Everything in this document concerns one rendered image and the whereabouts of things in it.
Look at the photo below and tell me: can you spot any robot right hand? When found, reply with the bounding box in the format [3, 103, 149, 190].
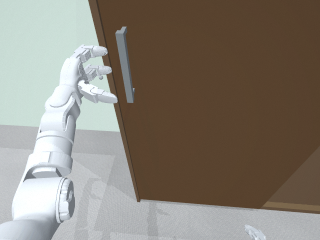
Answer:
[244, 224, 266, 240]

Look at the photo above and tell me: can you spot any handle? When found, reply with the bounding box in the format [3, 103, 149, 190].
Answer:
[115, 26, 135, 103]

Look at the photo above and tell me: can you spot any left robot upper arm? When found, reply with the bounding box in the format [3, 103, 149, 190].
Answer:
[0, 177, 75, 240]

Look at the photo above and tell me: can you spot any left robot forearm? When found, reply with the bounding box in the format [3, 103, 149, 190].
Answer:
[11, 85, 82, 220]

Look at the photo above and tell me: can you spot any robot left hand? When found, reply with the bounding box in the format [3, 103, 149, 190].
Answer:
[59, 44, 118, 104]

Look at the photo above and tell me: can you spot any wardrobe door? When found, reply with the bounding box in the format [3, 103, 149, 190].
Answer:
[268, 146, 320, 206]
[97, 0, 320, 209]

